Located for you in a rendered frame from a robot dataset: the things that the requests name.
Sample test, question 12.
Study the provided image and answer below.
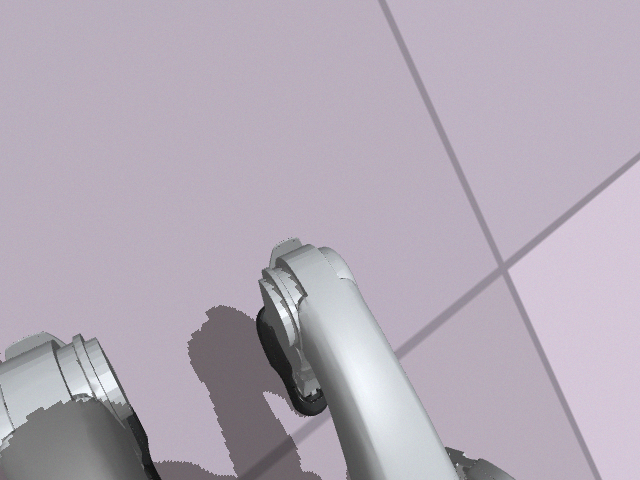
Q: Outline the left robot foot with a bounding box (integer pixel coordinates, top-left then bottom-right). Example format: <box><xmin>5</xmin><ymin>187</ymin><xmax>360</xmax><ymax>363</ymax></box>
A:
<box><xmin>126</xmin><ymin>406</ymin><xmax>161</xmax><ymax>480</ymax></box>

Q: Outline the right robot foot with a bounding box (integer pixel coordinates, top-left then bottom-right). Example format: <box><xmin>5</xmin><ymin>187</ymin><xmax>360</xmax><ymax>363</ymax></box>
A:
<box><xmin>256</xmin><ymin>306</ymin><xmax>327</xmax><ymax>416</ymax></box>

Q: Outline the right robot hand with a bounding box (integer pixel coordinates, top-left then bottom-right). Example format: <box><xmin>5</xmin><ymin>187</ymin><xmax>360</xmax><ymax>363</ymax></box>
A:
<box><xmin>444</xmin><ymin>447</ymin><xmax>516</xmax><ymax>480</ymax></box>

